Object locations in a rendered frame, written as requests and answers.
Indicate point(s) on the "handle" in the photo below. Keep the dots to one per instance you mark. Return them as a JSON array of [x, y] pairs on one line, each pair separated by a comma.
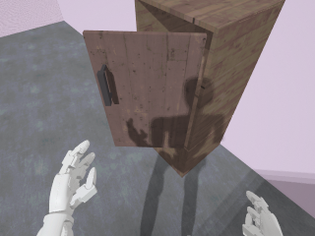
[[104, 86]]

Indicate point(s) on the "cupboard door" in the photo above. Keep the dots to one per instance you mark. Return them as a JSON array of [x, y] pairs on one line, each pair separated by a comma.
[[153, 77]]

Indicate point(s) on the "left robot hand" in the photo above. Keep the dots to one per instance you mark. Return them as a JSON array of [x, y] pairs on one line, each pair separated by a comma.
[[66, 182]]

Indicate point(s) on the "left robot forearm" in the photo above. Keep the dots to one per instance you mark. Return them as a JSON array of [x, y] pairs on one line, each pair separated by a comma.
[[57, 223]]

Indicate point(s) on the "right robot hand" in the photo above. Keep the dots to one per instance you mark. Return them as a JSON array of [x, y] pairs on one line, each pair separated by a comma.
[[265, 221]]

